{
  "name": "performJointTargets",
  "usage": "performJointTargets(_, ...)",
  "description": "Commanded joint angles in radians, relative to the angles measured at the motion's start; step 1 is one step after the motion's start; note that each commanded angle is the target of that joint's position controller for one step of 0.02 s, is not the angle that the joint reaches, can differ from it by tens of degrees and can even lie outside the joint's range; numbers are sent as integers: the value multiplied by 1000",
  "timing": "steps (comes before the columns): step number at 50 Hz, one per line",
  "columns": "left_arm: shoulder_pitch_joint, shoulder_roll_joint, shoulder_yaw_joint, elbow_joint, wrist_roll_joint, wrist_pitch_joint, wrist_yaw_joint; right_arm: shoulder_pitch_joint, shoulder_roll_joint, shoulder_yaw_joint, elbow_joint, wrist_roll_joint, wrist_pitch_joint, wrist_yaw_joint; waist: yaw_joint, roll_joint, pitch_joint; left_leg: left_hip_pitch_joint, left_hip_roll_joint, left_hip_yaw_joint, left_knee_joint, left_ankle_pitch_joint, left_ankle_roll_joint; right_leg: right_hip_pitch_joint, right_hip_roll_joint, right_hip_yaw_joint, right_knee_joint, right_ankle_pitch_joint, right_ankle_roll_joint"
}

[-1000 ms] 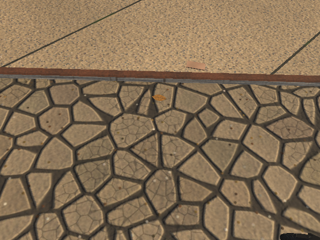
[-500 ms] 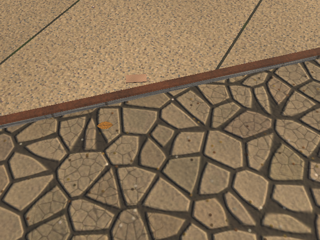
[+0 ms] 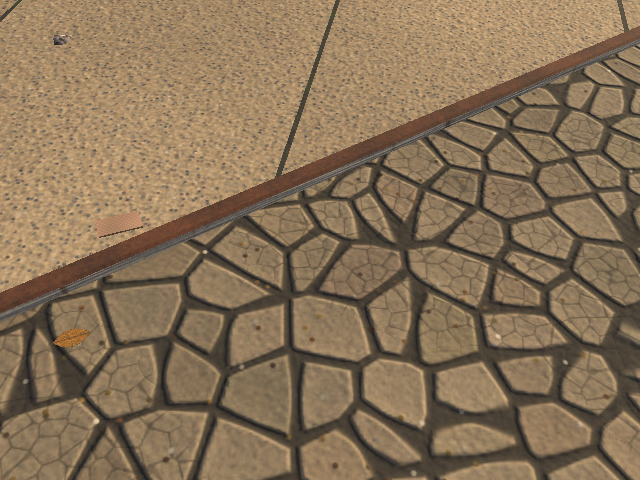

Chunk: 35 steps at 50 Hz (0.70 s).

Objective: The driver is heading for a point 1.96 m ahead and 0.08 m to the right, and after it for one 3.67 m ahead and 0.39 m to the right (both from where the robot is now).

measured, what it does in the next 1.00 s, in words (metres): steps on the spot, turning right: right foot, then left foot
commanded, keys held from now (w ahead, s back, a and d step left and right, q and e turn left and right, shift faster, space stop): e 0.34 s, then no key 0.40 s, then w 0.26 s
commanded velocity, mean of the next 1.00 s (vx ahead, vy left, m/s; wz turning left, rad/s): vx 0.06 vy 0.00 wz -0.33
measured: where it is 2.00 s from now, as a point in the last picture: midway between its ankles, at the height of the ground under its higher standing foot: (402, 454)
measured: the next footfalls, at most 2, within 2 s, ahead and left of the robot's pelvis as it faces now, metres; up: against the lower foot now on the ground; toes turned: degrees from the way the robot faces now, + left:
right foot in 0.26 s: +0.02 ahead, -0.14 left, +0.00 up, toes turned -11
left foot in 0.66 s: +0.08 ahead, +0.08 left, +0.00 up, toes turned -18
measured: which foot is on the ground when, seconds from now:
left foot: down 0.00-0.26, up 0.28-0.64, down 0.66-1.00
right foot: up 0.00-0.24, down 0.26-1.00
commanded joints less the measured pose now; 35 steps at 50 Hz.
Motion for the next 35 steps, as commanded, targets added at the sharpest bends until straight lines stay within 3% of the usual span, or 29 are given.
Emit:
performJointTargets(1,-36,40,8,-86,-11,-5,-3,-33,-144,-32,-74,-1,0,-13,-14,210,-50,180,214,-142,-143,303,192,-109,-56,-49,-9,34,40)
performJointTargets(5,-81,16,-10,-121,-3,-8,-19,-13,-198,-54,-70,5,11,-7,-44,236,-87,219,262,-101,-129,355,211,6,-108,-95,-215,-5,38)
performJointTargets(9,-61,38,-2,-125,-5,1,-33,-26,-224,-67,-66,23,10,12,-35,249,-97,189,290,-63,-99,399,204,144,-100,-155,-394,11,-2)
performJointTargets(11,-16,34,3,-113,-6,5,-40,-48,-226,-70,-61,42,8,15,2,236,-98,169,287,-33,-40,390,168,237,-86,-178,-568,116,-46)
performJointTargets(12,24,42,11,-97,-4,5,-38,-37,-207,-66,-51,50,5,16,22,210,-106,125,264,4,22,335,124,332,-65,-182,-682,213,-80)
performJointTargets(13,62,88,28,-90,-3,3,-28,19,-167,-57,-29,38,1,20,25,91,-127,3,212,80,160,187,43,491,-110,-80,-751,394,-122)
performJointTargets(14,87,221,55,-111,3,-2,-10,9,-84,-26,-76,-27,-3,27,-2,-264,-144,-318,74,160,487,-368,-68,676,-394,300,-721,843,-255)
performJointTargets(15,89,204,43,-127,39,-26,-22,-94,-130,-38,-109,-14,-8,17,76,-213,-184,-412,-6,2,672,-482,-91,588,-490,415,-744,852,-435)
performJointTargets(16,66,170,33,-117,45,-46,-27,-124,-165,-50,-109,11,-4,11,74,-117,-152,-416,15,-47,742,-418,-82,547,-434,335,-766,744,-414)
performJointTargets(17,14,143,26,-108,29,-56,-21,-116,-169,-55,-100,19,-1,6,42,-87,-114,-421,29,-62,727,-327,-73,518,-370,265,-767,651,-353)
performJointTargets(18,-34,107,13,-112,12,-54,-14,-91,-168,-58,-78,14,4,-1,22,-62,-106,-416,38,-65,699,-264,-76,505,-332,218,-765,601,-309)
performJointTargets(19,-66,92,3,-115,5,-51,-8,-67,-171,-60,-69,7,8,-3,6,-77,-104,-376,31,-58,691,-209,-87,467,-310,186,-765,628,-297)
performJointTargets(21,-72,73,-9,-112,18,-48,1,-34,-151,-55,-55,13,8,4,-6,-84,-132,-306,13,-41,665,-145,-99,444,-285,149,-767,652,-297)
performJointTargets(25,-61,74,-12,-88,23,-46,6,-59,-108,-32,-60,17,9,12,20,-90,-123,-221,20,-38,431,-119,-100,437,-274,148,-766,538,-293)
performJointTargets(30,-68,73,-21,-59,26,-42,-10,-59,-122,-30,-66,24,3,23,38,-101,-77,-82,11,-25,224,-144,-76,357,-282,213,-761,391,-303)
performJointTargets(32,-97,44,-36,-46,15,-43,-14,-17,-101,-24,-52,19,-6,30,-4,-77,-71,33,1,-9,20,-9,-54,321,-254,210,-730,366,-268)
performJointTargets(33,-70,19,-47,-29,16,-49,-15,-5,-101,-20,-50,5,-13,33,-13,-43,-76,120,18,-34,-90,134,-38,292,-226,201,-722,326,-222)
performJointTargets(34,-35,-7,-56,-18,34,-58,-15,12,-147,-25,-56,-10,-18,29,9,40,-104,208,117,-131,-92,330,-7,252,-171,157,-666,235,-161)
performJointTargets(35,27,-14,-52,-13,39,-65,-19,-36,-199,-34,-47,-8,-18,28,92,196,-100,147,162,-169,-53,312,65,266,-83,53,-660,121,-112)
